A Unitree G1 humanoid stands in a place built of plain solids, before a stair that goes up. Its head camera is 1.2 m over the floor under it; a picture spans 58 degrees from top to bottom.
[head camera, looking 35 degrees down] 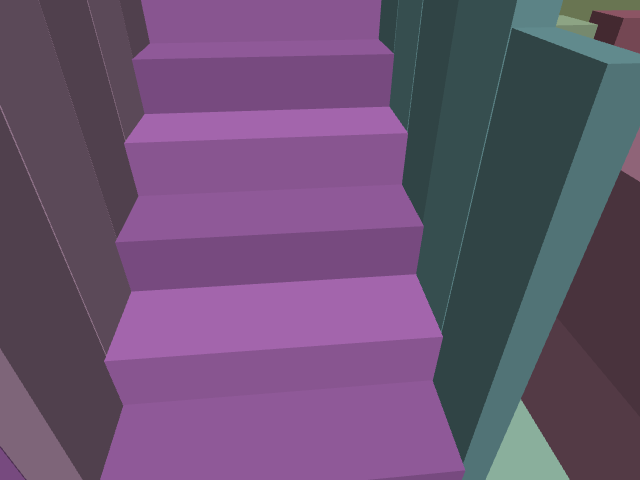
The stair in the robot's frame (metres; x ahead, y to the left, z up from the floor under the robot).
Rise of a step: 0.18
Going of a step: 0.25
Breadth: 0.85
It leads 5 degrees to the left of straight ahead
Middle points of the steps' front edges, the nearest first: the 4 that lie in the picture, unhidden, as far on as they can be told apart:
0.73 0.10 0.35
0.99 0.13 0.53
1.24 0.15 0.71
1.49 0.18 0.88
